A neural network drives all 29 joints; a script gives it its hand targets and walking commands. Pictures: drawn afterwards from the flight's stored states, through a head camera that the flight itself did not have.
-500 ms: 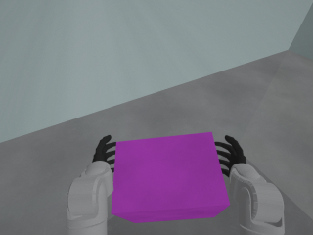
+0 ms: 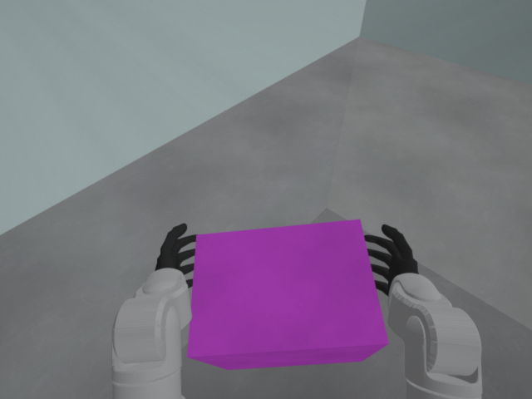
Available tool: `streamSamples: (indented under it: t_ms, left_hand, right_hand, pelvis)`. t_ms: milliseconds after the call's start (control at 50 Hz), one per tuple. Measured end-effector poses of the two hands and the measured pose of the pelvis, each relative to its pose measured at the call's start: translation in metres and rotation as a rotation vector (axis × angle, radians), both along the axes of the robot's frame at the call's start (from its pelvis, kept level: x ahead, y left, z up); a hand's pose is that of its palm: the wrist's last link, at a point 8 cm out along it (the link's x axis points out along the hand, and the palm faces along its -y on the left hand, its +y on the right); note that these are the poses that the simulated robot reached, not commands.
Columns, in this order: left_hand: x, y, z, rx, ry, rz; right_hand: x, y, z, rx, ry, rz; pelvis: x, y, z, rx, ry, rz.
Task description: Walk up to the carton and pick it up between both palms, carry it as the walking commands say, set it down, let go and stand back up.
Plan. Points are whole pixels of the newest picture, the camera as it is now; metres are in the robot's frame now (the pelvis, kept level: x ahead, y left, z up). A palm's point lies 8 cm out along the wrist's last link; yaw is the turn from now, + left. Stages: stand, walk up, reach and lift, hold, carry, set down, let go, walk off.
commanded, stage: carry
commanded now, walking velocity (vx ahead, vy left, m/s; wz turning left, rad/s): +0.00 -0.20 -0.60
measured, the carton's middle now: (286, 303) +0.25 +0.00 +0.02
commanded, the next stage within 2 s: none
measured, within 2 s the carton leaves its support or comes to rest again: neither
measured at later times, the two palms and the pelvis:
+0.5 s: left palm (362, 297) +0.22 -0.08 +0.11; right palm out of the picture +0.15 -0.38 +0.12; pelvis -0.06 -0.18 +0.01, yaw -13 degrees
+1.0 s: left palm (487, 365) +0.15 -0.20 +0.12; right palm out of the picture +0.07 -0.49 +0.12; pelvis -0.12 -0.29 +0.02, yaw -14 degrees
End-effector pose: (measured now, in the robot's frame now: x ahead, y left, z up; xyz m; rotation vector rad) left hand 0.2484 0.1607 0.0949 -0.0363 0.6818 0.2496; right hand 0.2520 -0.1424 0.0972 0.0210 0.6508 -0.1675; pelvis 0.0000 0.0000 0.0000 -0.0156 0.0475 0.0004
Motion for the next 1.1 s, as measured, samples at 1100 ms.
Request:
streamSamples:
  t_ms: [1100]
  left_hand:
    - [-0.104, -0.368, 0.030, 0.012, -0.008, -0.265]
  right_hand:
    - [-0.184, -0.358, 0.026, 0.002, 0.004, -0.260]
  pelvis:
    - [-0.124, -0.298, 0.017, 0.039, -0.037, -0.241]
